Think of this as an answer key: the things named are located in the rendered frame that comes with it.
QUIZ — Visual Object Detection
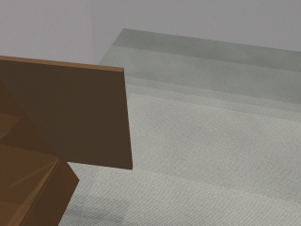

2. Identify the cupboard door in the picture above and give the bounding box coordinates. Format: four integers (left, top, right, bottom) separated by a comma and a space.
0, 56, 133, 170

